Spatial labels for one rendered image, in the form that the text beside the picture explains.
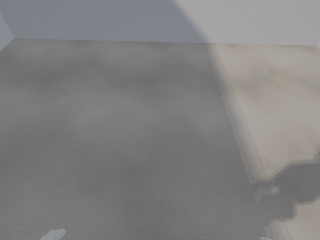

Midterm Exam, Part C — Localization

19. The robot left hand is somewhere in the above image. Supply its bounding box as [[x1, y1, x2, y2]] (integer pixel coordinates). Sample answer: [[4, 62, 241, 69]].
[[40, 229, 66, 240]]

